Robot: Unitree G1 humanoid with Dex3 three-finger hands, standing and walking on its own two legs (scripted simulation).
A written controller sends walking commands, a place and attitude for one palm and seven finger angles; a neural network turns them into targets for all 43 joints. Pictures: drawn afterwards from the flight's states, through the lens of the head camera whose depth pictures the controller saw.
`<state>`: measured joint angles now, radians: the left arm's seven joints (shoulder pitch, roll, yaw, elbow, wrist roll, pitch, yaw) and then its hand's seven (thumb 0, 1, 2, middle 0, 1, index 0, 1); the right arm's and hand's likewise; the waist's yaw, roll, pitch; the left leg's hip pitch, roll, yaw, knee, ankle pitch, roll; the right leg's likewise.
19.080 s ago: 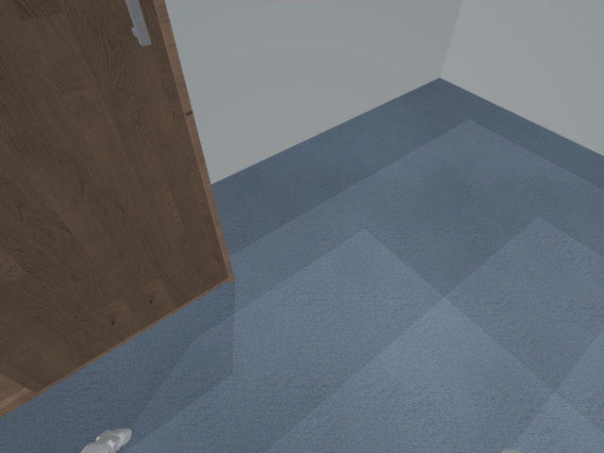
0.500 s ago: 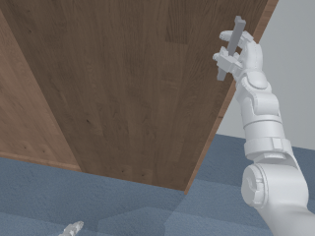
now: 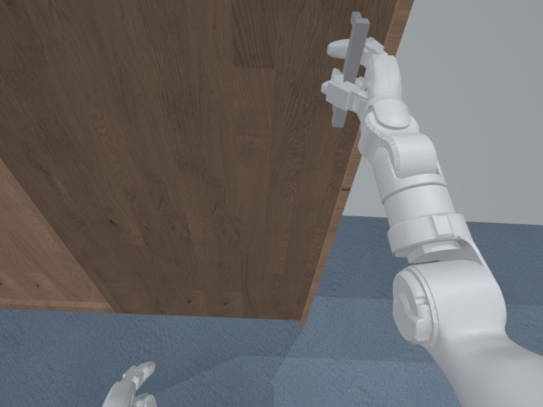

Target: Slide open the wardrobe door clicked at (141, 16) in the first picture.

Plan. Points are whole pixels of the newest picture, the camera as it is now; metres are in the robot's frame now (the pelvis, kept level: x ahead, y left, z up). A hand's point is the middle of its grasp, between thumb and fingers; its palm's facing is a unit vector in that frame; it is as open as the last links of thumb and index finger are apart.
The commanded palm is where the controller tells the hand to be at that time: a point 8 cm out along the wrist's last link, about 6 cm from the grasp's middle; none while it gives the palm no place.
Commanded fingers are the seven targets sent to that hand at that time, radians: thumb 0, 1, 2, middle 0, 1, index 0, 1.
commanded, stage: tug the door sideways, standing still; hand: right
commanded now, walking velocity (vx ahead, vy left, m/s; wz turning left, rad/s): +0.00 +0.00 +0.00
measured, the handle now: (346, 72) +0.52 -0.06 +0.25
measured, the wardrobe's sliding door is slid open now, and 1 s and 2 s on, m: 0.00 0.00 0.14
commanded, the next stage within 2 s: step sideways, sliding the door along in 0.54 s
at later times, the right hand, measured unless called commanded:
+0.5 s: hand (331, 91) +0.46 -0.04 +0.25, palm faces +0.01 +1.00 -0.07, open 5.7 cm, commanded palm +0.44 -0.03 +0.25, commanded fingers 0.00 -0.90 -0.90 0.45 1.40 0.45 1.40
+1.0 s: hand (329, 94) +0.47 -0.04 +0.24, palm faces +0.03 +1.00 -0.08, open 5.8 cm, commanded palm +0.46 -0.02 +0.25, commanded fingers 0.00 -0.90 -0.90 0.45 1.40 0.45 1.40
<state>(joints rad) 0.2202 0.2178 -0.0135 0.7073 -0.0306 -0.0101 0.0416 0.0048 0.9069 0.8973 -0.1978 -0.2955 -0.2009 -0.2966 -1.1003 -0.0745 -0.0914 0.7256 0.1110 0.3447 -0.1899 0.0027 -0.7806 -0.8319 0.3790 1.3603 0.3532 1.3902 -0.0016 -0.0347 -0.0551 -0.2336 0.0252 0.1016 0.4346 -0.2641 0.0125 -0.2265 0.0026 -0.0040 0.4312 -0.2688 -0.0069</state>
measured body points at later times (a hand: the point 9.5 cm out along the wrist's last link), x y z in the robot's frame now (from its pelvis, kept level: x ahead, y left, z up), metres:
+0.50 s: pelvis -0.02 -0.01 +0.00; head +0.00 +0.00 +0.45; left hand +0.06 +0.23 -0.14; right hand +0.46 -0.09 +0.26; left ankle -0.03 +0.11 -0.74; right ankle -0.03 -0.12 -0.74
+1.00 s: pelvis -0.02 +0.05 -0.02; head +0.06 +0.07 +0.43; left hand +0.08 +0.26 -0.16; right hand +0.46 -0.09 +0.25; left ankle +0.01 +0.16 -0.74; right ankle -0.03 -0.12 -0.74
